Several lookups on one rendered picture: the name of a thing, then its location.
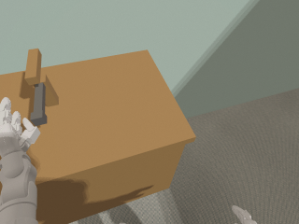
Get left robot forearm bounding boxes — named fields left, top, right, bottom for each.
left=0, top=151, right=38, bottom=224

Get tap lever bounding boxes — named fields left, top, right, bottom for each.
left=30, top=82, right=48, bottom=126

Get robot left hand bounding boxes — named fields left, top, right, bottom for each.
left=0, top=97, right=41, bottom=158

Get robot right hand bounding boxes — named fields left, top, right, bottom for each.
left=232, top=205, right=257, bottom=224

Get counter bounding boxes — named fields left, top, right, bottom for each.
left=0, top=49, right=196, bottom=224

